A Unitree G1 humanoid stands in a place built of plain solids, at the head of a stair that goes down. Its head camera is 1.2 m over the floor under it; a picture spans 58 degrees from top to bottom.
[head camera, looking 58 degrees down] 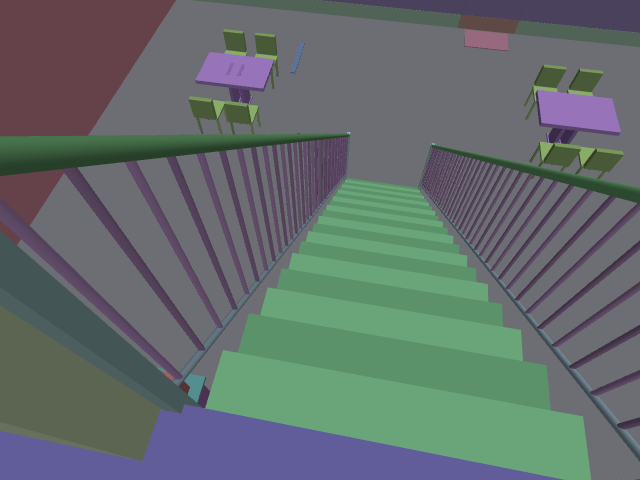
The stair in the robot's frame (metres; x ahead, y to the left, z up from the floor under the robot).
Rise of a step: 0.21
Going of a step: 0.22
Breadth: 1.15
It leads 10 degrees to the right of straight ahead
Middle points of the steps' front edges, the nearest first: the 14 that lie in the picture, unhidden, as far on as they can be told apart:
0.14 -0.20 0.00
0.35 -0.24 -0.21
0.56 -0.28 -0.42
0.78 -0.32 -0.62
0.99 -0.36 -0.83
1.21 -0.40 -1.04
1.42 -0.44 -1.25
1.64 -0.48 -1.46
1.85 -0.52 -1.66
2.07 -0.56 -1.87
2.28 -0.60 -2.08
2.49 -0.64 -2.29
2.71 -0.68 -2.50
2.92 -0.71 -2.70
